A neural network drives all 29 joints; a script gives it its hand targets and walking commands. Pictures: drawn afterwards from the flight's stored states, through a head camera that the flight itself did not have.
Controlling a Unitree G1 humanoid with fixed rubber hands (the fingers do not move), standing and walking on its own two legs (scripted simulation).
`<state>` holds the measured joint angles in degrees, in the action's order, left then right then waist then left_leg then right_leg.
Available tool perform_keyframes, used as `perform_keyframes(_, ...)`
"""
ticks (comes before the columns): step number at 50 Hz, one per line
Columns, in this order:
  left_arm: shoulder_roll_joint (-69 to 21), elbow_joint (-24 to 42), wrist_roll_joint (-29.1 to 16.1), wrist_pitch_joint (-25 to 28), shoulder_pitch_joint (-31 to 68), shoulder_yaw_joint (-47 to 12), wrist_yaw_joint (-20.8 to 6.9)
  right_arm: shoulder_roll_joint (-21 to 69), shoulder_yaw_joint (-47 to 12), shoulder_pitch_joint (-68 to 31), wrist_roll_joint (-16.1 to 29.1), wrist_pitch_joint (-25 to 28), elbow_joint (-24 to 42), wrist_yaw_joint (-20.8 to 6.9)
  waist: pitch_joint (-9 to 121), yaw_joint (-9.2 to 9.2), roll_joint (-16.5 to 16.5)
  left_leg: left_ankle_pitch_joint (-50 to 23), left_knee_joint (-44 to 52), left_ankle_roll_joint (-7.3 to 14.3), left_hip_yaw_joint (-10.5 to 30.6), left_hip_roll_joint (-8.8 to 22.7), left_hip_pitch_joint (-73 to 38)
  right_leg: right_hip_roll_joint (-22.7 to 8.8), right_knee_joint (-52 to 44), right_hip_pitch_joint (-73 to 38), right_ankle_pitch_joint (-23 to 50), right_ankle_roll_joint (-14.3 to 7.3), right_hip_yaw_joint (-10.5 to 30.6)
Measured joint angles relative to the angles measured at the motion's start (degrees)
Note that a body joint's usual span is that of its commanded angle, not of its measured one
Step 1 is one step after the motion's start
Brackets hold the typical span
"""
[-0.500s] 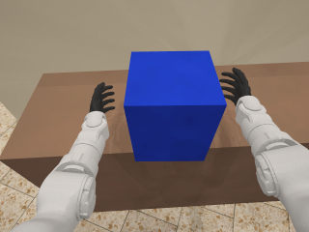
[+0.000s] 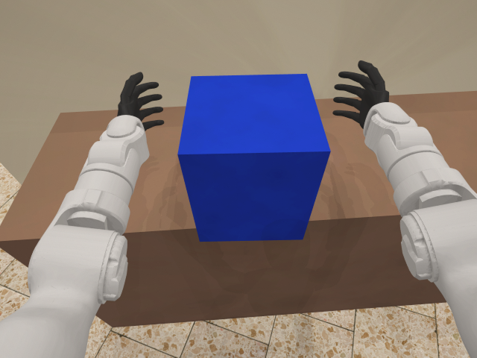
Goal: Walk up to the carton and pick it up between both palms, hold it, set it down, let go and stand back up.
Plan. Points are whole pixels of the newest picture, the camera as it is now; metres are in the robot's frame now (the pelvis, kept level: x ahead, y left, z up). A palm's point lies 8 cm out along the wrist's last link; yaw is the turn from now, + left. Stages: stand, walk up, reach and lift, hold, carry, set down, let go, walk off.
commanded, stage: set down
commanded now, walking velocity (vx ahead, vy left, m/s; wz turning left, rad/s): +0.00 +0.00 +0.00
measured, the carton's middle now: (250, 162) +0.48 +0.02 +0.06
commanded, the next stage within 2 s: none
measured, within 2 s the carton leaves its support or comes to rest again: neither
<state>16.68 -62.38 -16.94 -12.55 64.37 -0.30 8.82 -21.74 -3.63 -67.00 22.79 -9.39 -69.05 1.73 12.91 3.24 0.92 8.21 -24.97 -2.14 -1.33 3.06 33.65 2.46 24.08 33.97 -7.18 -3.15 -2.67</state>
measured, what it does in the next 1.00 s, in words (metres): stands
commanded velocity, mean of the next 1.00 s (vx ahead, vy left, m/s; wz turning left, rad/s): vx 0.00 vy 0.00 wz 0.00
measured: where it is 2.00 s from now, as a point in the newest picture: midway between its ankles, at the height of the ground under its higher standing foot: outside the picture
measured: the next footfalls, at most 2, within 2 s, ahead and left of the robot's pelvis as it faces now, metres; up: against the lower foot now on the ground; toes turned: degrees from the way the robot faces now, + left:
none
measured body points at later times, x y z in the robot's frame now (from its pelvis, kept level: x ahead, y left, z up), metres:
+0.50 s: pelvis +0.01 +0.01 +0.01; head +0.03 +0.01 +0.46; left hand +0.45 +0.23 +0.21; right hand +0.48 -0.20 +0.21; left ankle +0.02 +0.14 -0.73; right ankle +0.03 -0.08 -0.73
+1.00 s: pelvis +0.02 +0.01 +0.01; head +0.01 +0.01 +0.46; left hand +0.39 +0.22 +0.16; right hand +0.41 -0.21 +0.15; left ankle +0.02 +0.14 -0.73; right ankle +0.03 -0.08 -0.73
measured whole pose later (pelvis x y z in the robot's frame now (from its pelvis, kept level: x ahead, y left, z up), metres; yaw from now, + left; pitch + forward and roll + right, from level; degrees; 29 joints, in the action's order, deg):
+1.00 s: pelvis +0.02 +0.01 +0.01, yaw -1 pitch +3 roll +0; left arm 12.4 -11.5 -8.7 -36.3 28.9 8.2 5.4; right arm -22.2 -0.3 -34.0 22.7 -19.2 -31.5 0.1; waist 4.6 1.1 -0.8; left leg 8.8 -18.6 -1.1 -1.9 1.7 12.8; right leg 1.9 18.9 13.9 -8.0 -2.0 -0.5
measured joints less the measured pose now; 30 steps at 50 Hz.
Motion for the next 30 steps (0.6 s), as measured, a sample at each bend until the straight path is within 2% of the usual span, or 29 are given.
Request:
perform_keyframes(10, 2.88, 10.36, 0.17, -11.67, -0.29, 0.69, -0.45, -2.50, 0.99, -1.20, 2.13, -7.00, 4.33, 0.85, -1.80, -1.28, -0.25, 0.17, 1.78, -0.19, 1.26, 0.10, -5.12, 0.35, -3.57, -6.35, 0.41, -0.02, -0.82)
perform_keyframes(18, 3.56, 14.66, 2.11, -16.70, -0.78, 2.43, -2.02, -5.33, -2.28, -2.09, 5.53, -9.52, 4.72, -0.25, -4.64, -1.27, -0.65, 0.30, 3.57, 0.20, 0.83, -0.17, -10.81, 0.23, -5.44, -11.92, 0.50, 0.39, -0.09)
perform_keyframes(24, 2.35, 21.59, 5.46, -18.19, -8.35, 4.94, -3.86, -5.47, -3.60, 3.93, 6.39, -9.05, 8.83, -0.96, -7.31, -1.49, -0.76, 0.16, 5.33, 0.52, 0.39, -0.50, -15.79, 0.01, -6.82, -16.61, 0.58, 0.71, 0.56)
perform_keyframes(30, 0.31, 33.56, 6.28, -19.31, -21.00, 6.24, -3.92, -3.29, -0.19, 15.69, 4.00, -7.90, 18.80, -1.49, -9.18, -2.21, -0.50, 0.45, 5.21, 0.69, 0.40, -0.76, -17.66, -0.19, -6.54, -18.42, 0.19, 0.90, 0.71)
